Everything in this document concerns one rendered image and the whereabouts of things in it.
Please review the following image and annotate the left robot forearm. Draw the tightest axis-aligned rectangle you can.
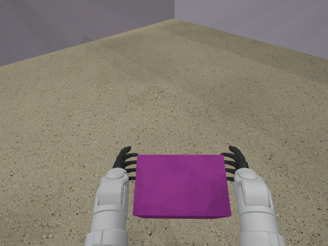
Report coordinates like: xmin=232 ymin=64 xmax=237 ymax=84
xmin=85 ymin=168 xmax=129 ymax=246

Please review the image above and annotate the right robot forearm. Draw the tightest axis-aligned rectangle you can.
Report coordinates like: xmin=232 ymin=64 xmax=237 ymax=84
xmin=234 ymin=168 xmax=286 ymax=246

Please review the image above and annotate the robot right hand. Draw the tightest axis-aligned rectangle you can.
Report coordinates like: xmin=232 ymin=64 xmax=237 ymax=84
xmin=221 ymin=146 xmax=249 ymax=182

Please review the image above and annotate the carton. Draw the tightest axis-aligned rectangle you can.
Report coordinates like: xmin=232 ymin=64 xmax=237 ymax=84
xmin=133 ymin=155 xmax=232 ymax=219

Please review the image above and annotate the robot left hand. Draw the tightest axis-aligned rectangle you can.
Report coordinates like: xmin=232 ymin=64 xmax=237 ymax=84
xmin=113 ymin=146 xmax=138 ymax=180

